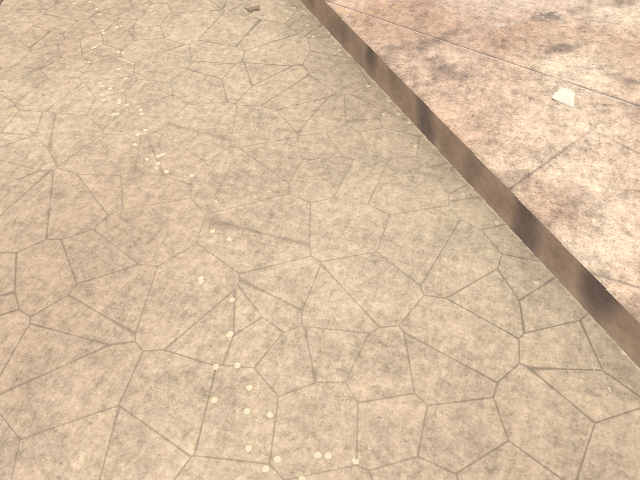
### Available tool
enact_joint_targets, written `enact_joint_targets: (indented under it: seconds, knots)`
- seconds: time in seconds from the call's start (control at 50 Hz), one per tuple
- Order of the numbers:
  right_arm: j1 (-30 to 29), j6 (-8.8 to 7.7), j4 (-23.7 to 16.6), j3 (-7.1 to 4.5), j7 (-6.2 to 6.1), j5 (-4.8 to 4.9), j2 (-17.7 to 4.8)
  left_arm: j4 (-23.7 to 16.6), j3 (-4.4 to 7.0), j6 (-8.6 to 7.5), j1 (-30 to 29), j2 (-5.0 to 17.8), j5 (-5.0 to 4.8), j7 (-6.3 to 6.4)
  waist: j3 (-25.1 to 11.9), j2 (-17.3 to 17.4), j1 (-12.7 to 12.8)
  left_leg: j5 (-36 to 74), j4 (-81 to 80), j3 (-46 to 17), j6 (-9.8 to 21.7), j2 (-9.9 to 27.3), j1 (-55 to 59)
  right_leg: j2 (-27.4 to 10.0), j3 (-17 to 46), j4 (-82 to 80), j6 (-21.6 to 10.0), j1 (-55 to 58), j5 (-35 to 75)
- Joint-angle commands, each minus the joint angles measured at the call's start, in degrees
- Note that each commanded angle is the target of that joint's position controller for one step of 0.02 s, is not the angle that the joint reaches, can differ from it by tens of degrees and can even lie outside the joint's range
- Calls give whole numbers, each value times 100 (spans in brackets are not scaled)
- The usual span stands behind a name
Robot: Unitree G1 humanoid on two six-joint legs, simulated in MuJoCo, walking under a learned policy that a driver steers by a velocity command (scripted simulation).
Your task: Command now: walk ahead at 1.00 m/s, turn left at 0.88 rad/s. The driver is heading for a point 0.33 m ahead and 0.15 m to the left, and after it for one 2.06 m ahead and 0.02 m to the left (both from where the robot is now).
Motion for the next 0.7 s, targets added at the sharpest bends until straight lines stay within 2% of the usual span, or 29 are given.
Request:
enact_joint_targets:
  seconds: [0.02,0.08,0.1,0.12,0.14,0.16,0.18,0.2,0.22,0.24,0.26,0.28,0.3,0.32,0.34,0.36,0.38,0.4,0.42,0.46,0.48,0.5,0.54,0.58,0.62,0.66,0.68,0.7]
  knots:
    - [-549,99,-750,182,157,-79,326,13,28,-186,414,151,-129,-53,295,-856,-2,415,-73,-253,-21,494,-1584,-1454,942,-1406,-503,940,1762]
    - [-1129,85,-1091,278,277,-55,257,85,59,-245,159,328,-103,-27,570,-763,-198,1326,-1193,22,38,447,-1212,-1171,-73,-1743,-380,550,2365]
    - [-1344,84,-1136,300,321,-52,204,132,67,-245,191,383,-108,-13,706,-564,-170,1555,-1731,307,99,334,-938,-1029,-393,-1875,-314,485,2628]
    - [-1549,83,-1208,338,361,-56,215,164,86,-245,247,512,-102,1,836,-519,-158,1706,-2278,544,193,246,-581,-1017,-624,-1961,-275,406,3028]
    - [-1673,78,-1209,348,373,-50,181,215,100,-237,390,613,-103,16,865,-431,-126,1759,-2638,857,298,9,-221,-942,-837,-1822,-194,524,4167]
    - [-1648,71,-1180,342,364,-50,115,238,130,-214,598,786,-102,42,711,-499,-149,1690,-2811,1094,397,-255,128,-971,-907,-1469,-141,818,5619]
    - [-1356,52,-1075,326,330,-80,35,223,173,-149,661,961,-115,91,562,-609,-317,1511,-2979,1235,447,-515,448,-1003,-934,-833,-98,1095,6877]
    - [-747,13,-902,279,291,-123,-92,174,219,-66,620,1150,-124,150,186,-675,-659,1400,-3179,1205,515,-739,1164,-1107,-877,160,-79,1138,7561]
    - [288,-32,-593,176,225,-150,-274,101,259,24,448,1286,-135,182,-322,-720,-1135,1418,-3346,1000,655,-892,2335,-1242,-749,1567,-102,834,7700]
    - [1326,-88,-216,31,78,-159,-498,20,255,64,329,1230,-156,137,-804,-515,-1480,1882,-3843,539,840,-858,3735,-1133,-686,3301,-55,124,6196]
    - [1068,-16,-168,-151,-126,35,-839,-2,225,74,345,829,-138,29,-581,568,-1120,2939,-3996,-457,912,-188,4711,42,-672,5426,121,-1506,-359]
    - [871,72,-468,-321,-107,-155,-1736,-567,123,86,1124,601,-208,73,-1755,923,-488,6589,-3667,-3092,2224,1509,6375,415,145,7717,422,-3159,-1840]
    - [620,-26,-1002,-338,-100,146,-1559,-1020,78,-287,344,994,-288,69,-2893,371,-874,3747,-4747,-4506,2653,1659,6553,488,1750,7608,400,-3484,-1618]
    - [148,-141,-1055,-316,-70,186,-1342,-1199,110,-372,-118,1033,-427,92,-1862,-453,-548,2773,-5219,-4273,2365,1436,5608,269,1779,6850,287,-3746,-1346]
    - [-317,-235,-1131,-236,-72,271,-990,-1144,118,-332,-217,980,-358,163,-1101,-1082,-154,2601,-5375,-3885,2062,1176,4478,25,1691,6246,297,-3592,-1147]
    - [-744,-265,-1235,-120,-103,277,-693,-891,170,-204,156,1054,-325,197,-635,-1408,209,3312,-5388,-3272,1854,1152,3412,-212,1565,5937,373,-3180,-989]
    - [-936,-295,-1252,-64,-124,197,-541,-733,230,-45,439,1107,-300,209,-313,-1290,412,3963,-5413,-2720,1706,1083,2451,-414,1454,5546,434,-2632,-889]
    - [-960,-317,-1170,0,-139,182,-357,-684,240,60,514,1037,-255,216,-111,-1159,451,4326,-5414,-2248,1531,902,1675,-558,1303,5058,461,-2225,-793]
    - [-882,-348,-1017,48,-167,200,-239,-738,186,78,396,794,-198,224,-18,-963,397,4806,-5409,-1751,1363,621,1123,-548,1084,4433,462,-1924,-584]
    - [-679,-342,-729,76,-267,141,-212,-827,27,41,102,241,-165,208,-232,-518,248,5290,-5327,-852,1019,120,941,-365,743,3217,384,-1552,402]
    - [-603,-305,-642,98,-316,122,-134,-755,-20,25,51,102,-181,158,-430,-332,118,5055,-5300,-500,813,-59,1111,-284,658,2639,311,-1342,1209]
    - [-477,-278,-553,121,-348,98,-85,-708,-28,17,-74,76,-215,96,-532,-221,-35,4707,-5301,-303,659,-69,1388,-200,634,2222,248,-1288,1963]
    - [-337,-251,-413,140,-382,65,-80,-816,-2,14,-511,198,-299,-26,-418,-94,-290,4175,-5297,-249,462,154,1804,-156,730,1605,116,-1445,2693]
    - [-360,-186,-347,103,-426,53,-205,-1037,95,10,-884,471,-345,-134,-192,60,-395,3923,-5164,-284,340,368,2257,-139,757,1274,6,-1891,2475]
    - [-440,-73,-344,61,-464,47,-288,-1166,182,5,-912,637,-328,-265,-153,169,-362,4061,-4832,-359,365,633,2712,-145,715,1202,-122,-2252,1803]
    - [-592,44,-431,25,-517,85,-313,-1188,249,22,-610,704,-280,-361,-195,160,-194,4684,-4241,-353,388,772,2932,11,511,1132,-279,-2217,1005]
    - [-736,88,-506,18,-555,117,-289,-1090,297,22,-150,728,-258,-366,-337,115,41,5119,-3671,-225,304,694,2840,193,387,898,-401,-1729,987]
    - [-886,99,-608,20,-585,120,-268,-938,401,6,604,898,-249,-321,-620,-143,437,4871,-2561,6,46,370,2387,235,653,390,-685,-708,1964]
Velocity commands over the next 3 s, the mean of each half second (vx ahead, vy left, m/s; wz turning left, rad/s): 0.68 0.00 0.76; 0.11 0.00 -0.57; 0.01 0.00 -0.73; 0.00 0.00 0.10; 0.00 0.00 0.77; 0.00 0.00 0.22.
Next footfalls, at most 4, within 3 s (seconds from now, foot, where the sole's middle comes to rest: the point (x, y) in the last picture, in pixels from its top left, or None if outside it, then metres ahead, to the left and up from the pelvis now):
0.26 left None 0.42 0.08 -0.78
0.70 right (345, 391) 0.70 0.01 -0.78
1.16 left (257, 395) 0.69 0.20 -0.78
1.58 right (365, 443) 0.58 -0.03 -0.78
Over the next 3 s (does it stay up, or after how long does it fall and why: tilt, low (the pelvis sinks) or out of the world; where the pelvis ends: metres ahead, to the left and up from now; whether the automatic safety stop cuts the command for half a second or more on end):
stays up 0.62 0.11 0.00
